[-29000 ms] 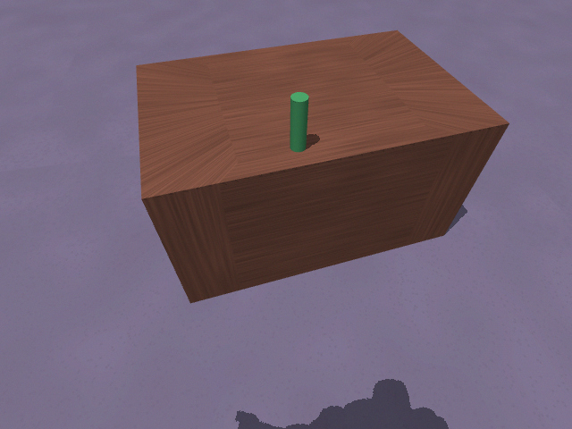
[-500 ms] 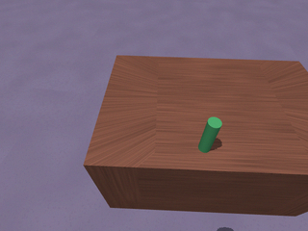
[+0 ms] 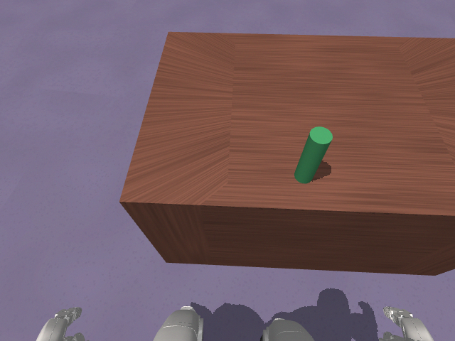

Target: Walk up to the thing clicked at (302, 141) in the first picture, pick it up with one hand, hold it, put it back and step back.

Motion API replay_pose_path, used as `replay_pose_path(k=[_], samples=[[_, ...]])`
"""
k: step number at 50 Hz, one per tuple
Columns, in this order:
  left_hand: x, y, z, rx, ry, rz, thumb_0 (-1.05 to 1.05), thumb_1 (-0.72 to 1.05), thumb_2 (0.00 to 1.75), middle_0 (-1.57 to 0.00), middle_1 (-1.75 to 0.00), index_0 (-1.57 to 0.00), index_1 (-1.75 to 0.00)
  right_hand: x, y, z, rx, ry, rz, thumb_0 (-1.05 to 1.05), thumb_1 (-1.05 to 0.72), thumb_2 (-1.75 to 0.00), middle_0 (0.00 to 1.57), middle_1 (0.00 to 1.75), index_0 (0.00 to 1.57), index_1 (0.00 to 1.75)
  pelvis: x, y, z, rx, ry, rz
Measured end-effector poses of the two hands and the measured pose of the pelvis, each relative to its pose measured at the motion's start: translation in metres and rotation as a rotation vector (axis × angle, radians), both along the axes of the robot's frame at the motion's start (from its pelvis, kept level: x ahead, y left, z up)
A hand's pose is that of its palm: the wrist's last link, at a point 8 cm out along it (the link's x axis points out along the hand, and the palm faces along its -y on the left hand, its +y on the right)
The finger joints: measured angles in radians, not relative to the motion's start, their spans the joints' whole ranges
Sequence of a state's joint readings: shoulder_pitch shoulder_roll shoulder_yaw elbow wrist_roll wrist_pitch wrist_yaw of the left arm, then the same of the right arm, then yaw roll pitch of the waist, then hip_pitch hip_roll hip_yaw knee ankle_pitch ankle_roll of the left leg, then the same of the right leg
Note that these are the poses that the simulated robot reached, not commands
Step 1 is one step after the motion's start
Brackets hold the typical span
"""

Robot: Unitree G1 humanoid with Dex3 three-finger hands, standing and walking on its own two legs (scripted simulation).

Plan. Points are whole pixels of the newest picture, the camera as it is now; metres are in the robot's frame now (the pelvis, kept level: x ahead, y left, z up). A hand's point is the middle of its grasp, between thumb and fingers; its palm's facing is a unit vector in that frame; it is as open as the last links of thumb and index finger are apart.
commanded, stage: step back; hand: right
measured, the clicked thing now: (311, 157) +0.49 -0.18 -0.07
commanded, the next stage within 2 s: none
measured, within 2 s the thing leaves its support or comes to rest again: neither
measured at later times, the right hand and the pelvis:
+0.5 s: hand out of the picture -0.01 -0.24 -0.13, palm faces -0.01 +0.91 -0.41, open 7.4 cm; pelvis -0.09 +0.03 +0.01, yaw -2 degrees
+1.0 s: hand out of the picture -0.14 -0.23 -0.15, palm faces -0.06 +0.91 -0.40, open 7.4 cm; pelvis -0.22 +0.04 +0.00, yaw +1 degrees
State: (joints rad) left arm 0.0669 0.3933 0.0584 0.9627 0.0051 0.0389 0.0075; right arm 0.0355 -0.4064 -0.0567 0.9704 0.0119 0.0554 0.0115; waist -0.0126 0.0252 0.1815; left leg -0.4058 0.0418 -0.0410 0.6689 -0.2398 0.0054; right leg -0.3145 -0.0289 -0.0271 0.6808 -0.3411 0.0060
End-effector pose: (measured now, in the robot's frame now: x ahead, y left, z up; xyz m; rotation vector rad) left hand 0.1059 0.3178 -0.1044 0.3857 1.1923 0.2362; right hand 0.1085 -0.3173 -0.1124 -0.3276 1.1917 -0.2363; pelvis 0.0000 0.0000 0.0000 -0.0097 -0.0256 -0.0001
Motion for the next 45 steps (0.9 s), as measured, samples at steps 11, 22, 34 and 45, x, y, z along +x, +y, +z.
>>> replay_pose_path(k=[11,22,34,45], samples=[[-0.025,0.019,-0.008,-0.018,-0.060,-0.020,0.01,0.90,0.90,-0.20,-0.30,-0.20,-0.30,-0.059,0.021,0.001,-0.040,0.052,0.042,0.01,-0.90,-0.90,0.20,0.29,0.20,0.30,-0.036,0.027,-0.007,0.013,0.013,0.041],[-0.074,0.026,-0.006,-0.036,-0.009,-0.017,0.01,0.91,0.90,-0.20,-0.30,-0.20,-0.30,-0.120,0.043,0.020,-0.049,0.073,0.016,0.01,-0.90,-0.90,0.20,0.30,0.21,0.30,-0.078,0.034,0.010,-0.011,0.009,-0.004],[-0.143,0.000,0.008,-0.006,0.003,-0.064,0.01,0.91,0.90,-0.20,-0.30,-0.20,-0.30,-0.150,0.020,-0.002,0.006,-0.042,-0.028,0.01,-0.90,-0.90,0.20,0.29,0.21,0.30,-0.134,0.016,0.002,0.012,-0.013,-0.064],[-0.170,0.016,0.021,0.012,-0.135,-0.052,0.01,0.90,0.90,-0.20,-0.30,-0.20,-0.30,-0.218,0.033,-0.001,-0.020,0.041,0.038,0.01,-0.90,-0.90,0.20,0.29,0.21,0.30,-0.190,0.031,0.004,0.020,0.001,0.006]])
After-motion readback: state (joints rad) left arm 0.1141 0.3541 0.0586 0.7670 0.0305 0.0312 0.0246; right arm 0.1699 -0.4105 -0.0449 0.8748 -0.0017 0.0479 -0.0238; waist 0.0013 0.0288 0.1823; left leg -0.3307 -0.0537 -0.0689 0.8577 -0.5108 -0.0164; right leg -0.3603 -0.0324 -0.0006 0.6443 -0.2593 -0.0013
